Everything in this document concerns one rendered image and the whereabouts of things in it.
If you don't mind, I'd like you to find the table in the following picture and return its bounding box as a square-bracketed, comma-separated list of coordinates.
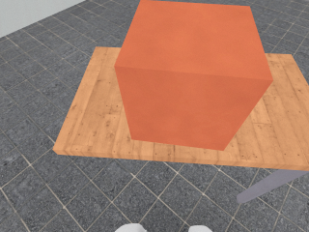
[52, 46, 309, 204]

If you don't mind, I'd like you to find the carton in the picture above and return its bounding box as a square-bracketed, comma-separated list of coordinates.
[114, 0, 273, 151]

